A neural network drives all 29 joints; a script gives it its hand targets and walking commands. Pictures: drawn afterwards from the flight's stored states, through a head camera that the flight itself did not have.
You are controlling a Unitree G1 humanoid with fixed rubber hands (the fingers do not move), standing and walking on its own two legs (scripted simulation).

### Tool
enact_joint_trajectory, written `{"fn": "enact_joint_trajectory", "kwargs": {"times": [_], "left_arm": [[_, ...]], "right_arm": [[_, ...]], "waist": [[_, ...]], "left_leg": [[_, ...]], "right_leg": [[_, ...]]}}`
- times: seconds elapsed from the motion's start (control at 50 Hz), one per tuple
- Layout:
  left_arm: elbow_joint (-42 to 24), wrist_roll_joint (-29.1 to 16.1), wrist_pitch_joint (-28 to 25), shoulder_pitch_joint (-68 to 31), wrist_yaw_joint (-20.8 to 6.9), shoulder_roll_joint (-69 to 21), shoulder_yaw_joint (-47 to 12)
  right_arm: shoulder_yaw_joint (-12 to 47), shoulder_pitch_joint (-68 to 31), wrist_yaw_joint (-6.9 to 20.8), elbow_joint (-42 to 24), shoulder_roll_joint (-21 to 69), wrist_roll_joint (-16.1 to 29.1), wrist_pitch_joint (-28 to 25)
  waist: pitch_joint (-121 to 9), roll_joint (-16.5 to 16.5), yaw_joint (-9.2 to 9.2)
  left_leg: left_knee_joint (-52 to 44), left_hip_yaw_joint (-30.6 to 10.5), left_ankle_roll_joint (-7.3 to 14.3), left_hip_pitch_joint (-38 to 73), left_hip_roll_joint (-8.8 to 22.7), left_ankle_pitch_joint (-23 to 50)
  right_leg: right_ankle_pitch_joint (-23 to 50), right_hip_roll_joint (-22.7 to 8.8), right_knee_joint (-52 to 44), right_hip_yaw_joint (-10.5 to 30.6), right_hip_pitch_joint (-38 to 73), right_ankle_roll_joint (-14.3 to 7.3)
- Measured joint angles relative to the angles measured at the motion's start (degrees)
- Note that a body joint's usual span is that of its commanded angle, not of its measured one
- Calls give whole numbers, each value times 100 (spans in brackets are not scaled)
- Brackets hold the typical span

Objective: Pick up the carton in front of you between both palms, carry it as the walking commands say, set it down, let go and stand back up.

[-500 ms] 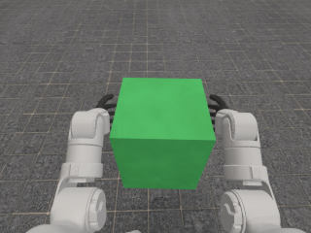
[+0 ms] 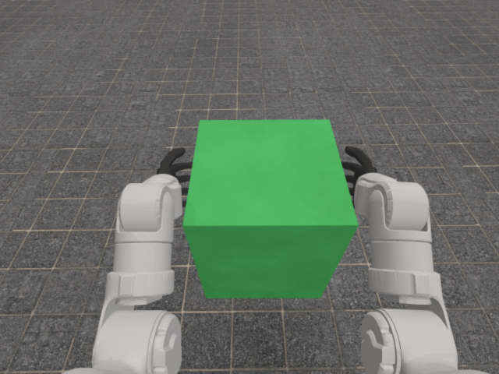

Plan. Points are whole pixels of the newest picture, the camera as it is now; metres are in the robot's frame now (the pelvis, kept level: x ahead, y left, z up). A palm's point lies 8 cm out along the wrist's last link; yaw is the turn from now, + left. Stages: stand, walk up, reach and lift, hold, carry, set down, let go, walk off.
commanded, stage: carry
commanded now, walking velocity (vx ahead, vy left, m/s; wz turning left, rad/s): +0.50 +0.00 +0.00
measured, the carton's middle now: (263, 214) +0.36 -0.01 +0.06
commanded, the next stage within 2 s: none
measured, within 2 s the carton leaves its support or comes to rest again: neither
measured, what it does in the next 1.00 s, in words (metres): walks ahead: left foot, then right foot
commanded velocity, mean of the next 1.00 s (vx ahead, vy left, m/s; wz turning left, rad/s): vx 0.25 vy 0.00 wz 0.00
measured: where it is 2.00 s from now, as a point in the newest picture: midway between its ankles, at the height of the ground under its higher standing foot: (248, 306)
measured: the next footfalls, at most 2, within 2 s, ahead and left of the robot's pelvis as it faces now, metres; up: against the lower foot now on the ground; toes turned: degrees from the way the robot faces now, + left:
left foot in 0.44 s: +0.45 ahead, +0.13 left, +0.00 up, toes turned +8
right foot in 0.84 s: +0.62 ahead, -0.10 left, +0.00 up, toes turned -12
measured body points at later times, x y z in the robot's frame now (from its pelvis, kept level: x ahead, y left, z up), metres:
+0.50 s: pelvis +0.31 +0.03 +0.00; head +0.27 +0.04 +0.45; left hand +0.59 +0.18 +0.08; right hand +0.58 -0.12 +0.09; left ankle +0.39 +0.12 -0.72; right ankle +0.13 -0.07 -0.68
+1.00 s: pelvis +0.52 +0.00 +0.01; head +0.49 -0.01 +0.46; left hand +0.80 +0.15 +0.09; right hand +0.79 -0.15 +0.08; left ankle +0.41 +0.12 -0.72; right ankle +0.58 -0.09 -0.72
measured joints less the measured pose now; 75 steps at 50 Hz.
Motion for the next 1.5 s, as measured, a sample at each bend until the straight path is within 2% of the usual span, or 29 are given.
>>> {"fn": "enact_joint_trajectory", "kwargs": {"times": [0.04,0.08,0.2,0.26,0.32,0.38,0.42,0.44,0.46,0.5,0.54,0.56,0.62,0.7,0.78,0.84,0.88,0.92,1.04,1.18,1.5], "left_arm": [[17,45,42,154,-1,-69,-14],[-208,38,112,467,-2,-139,16],[-1465,33,44,1501,-42,-516,184],[-2019,51,-60,1961,-128,-688,137],[-2212,54,-89,2255,-227,-601,-128],[-2237,106,-25,2460,-267,-558,-341],[-2254,143,46,2549,-272,-542,-415],[-2262,160,74,2576,-274,-530,-414],[-2219,168,82,2598,-275,-510,-381],[-2113,184,121,2679,-275,-485,-331],[-2053,219,150,2763,-275,-518,-336],[-2045,231,150,2795,-276,-515,-381],[-2076,234,100,2812,-276,-502,-494],[-2229,227,5,2777,-276,-507,-549],[-2446,216,38,2762,-275,-509,-531],[-2512,213,131,2709,-275,-516,-494],[-2351,229,107,2651,-275,-525,-521],[-2107,234,109,2563,-276,-539,-532],[-2036,195,97,2535,-277,-542,-470],[-2274,154,-4,2593,-277,-534,-461],[-2229,191,131,2709,-278,-516,-505]], "right_arm": [[-2,154,24,-1,29,-27,65],[19,370,25,-150,166,-109,140],[84,1278,41,-1306,722,-338,89],[169,1824,48,-1978,958,-436,2],[403,2277,66,-2379,936,-491,-7],[503,2561,91,-2506,868,-487,74],[519,2634,112,-2501,855,-484,136],[534,2630,126,-2447,857,-487,142],[572,2623,142,-2309,860,-501,93],[627,2610,155,-2037,862,-522,67],[637,2690,160,-1951,851,-513,86],[636,2752,163,-1969,843,-500,83],[624,2879,164,-2122,827,-469,33],[594,2874,166,-2329,826,-433,-44],[613,2802,174,-2486,835,-429,-11],[614,2740,199,-2532,841,-465,74],[544,2655,215,-2450,804,-479,140],[486,2637,216,-2364,767,-503,225],[450,2600,213,-2333,826,-563,253],[494,2605,212,-2492,860,-546,127],[563,2745,214,-2383,839,-534,184]], "waist": [[76,-58,73],[141,-117,110],[232,-190,206],[158,-165,197],[-1,-154,170],[-224,-178,155],[-328,-227,155],[-372,-280,147],[-409,-412,114],[-410,-450,59],[-352,-376,30],[-318,-351,17],[-215,-295,-15],[-157,-261,-7],[-200,-251,33],[-274,-291,63],[-328,-40,102],[-328,114,103],[-212,114,109],[-206,-12,160],[-261,-91,121]], "left_leg": [[1299,-35,-41,-732,-41,97],[1572,64,-106,-1314,68,410],[213,225,-360,-2319,457,1010],[-517,310,-379,-2478,529,1457],[-1142,469,-313,-2415,503,1913],[-1780,681,-225,-2126,406,2244],[-2241,902,-143,-1750,308,2324],[-2314,990,21,-1586,266,2441],[-2055,1078,178,-1605,210,2353],[-1769,1151,320,-1527,217,1905],[-1934,1160,297,-1249,250,1722],[-2091,1155,257,-1087,251,1728],[-2529,1100,243,-643,258,1725],[-2798,1019,163,-186,291,1565],[-2703,975,17,193,307,1169],[-2246,927,-129,379,287,642],[-1782,827,-243,301,475,324],[-1564,669,-326,221,563,199],[-2103,535,-342,383,553,297],[-1890,486,-373,276,527,206],[-1557,519,-182,260,387,17]], "right_leg": [[-239,-46,-38,13,235,0],[-244,-80,-364,43,575,70],[-330,-154,-1255,182,1504,111],[-546,-178,-1450,224,1928,196],[-865,-195,-1531,240,2372,301],[-1289,-212,-1468,264,2796,437],[-1751,-266,-1068,326,2960,549],[-2069,-332,-606,367,2916,596],[-2212,-481,154,412,2651,610],[-2184,-468,1976,665,1818,578],[-2034,-422,3139,696,1023,503],[-1874,-449,3328,657,698,487],[-1512,-552,2882,531,13,545],[-1002,-591,1543,389,-339,652],[-143,-528,513,181,-196,665],[683,-490,-392,-35,366,619],[145,-349,-294,-156,486,305],[-144,-295,-163,-250,515,181],[-352,-301,-115,-334,572,213],[-563,-380,153,-356,464,243],[-608,-554,474,-276,432,352]]}}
